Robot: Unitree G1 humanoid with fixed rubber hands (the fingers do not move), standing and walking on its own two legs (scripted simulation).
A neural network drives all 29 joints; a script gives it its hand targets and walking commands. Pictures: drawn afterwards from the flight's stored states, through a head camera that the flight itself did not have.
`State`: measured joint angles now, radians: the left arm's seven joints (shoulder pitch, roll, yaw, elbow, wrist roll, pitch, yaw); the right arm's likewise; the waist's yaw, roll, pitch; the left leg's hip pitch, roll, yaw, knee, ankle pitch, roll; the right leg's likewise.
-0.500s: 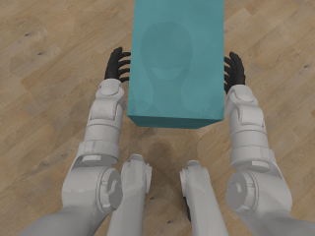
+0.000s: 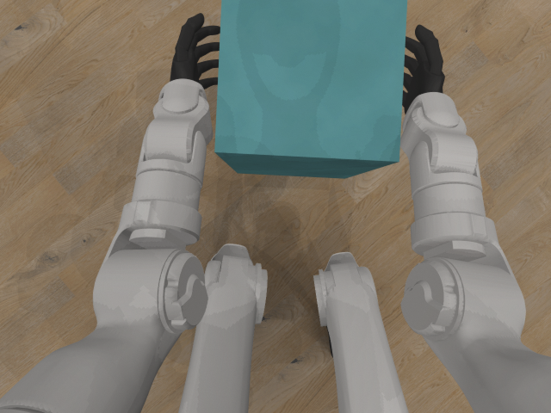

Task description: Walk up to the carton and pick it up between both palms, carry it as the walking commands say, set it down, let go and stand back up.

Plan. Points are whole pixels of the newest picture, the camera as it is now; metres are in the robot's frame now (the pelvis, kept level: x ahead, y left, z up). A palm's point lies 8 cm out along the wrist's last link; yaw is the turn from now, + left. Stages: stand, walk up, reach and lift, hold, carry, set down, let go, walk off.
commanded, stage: set down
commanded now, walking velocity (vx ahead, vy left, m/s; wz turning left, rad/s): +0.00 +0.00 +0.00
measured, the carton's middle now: (302, 72) +0.57 +0.02 -0.17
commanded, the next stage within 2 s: none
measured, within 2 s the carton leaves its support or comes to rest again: rests again in 1.10 s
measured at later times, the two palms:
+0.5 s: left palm (208, 98) +0.54 +0.16 -0.23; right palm (387, 109) +0.54 -0.13 -0.22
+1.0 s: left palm (208, 99) +0.54 +0.16 -0.25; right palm (380, 109) +0.55 -0.13 -0.25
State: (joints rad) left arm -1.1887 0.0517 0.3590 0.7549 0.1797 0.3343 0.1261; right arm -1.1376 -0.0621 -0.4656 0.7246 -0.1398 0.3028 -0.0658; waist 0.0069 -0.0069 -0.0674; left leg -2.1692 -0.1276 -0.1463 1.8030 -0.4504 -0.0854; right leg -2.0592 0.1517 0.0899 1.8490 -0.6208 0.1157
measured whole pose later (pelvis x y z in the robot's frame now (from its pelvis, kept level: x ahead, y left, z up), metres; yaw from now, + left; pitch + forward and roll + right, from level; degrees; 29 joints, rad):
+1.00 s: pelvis -0.02 +0.00 -0.08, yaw -2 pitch +32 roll -1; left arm -1.54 0.26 0.28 0.90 0.01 0.30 0.14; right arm -1.55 -0.24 -0.24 0.92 0.05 0.27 -0.17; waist 0.04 -0.03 0.52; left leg -2.16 -0.06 -0.09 2.12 -0.52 -0.08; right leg -2.09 0.17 0.08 2.18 -0.65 0.11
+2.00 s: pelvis +0.00 +0.00 -0.10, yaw -2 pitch +37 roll +0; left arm -1.44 0.26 0.32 1.00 0.02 0.19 0.06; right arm -1.44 -0.20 -0.30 0.96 -0.02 0.18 -0.08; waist 0.05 -0.01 0.37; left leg -2.26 -0.04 -0.05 2.19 -0.58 -0.05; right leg -2.20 0.14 0.07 2.24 -0.69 0.09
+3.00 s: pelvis -0.01 +0.01 -0.10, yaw -3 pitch +33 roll +0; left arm -1.56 0.42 0.16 1.11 -0.19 0.07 0.11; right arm -1.57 -0.38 -0.02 1.06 0.23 0.11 -0.15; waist 0.05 -0.02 0.52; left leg -2.21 -0.01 -0.04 2.18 -0.55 -0.04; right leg -2.16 0.11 0.05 2.22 -0.65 0.08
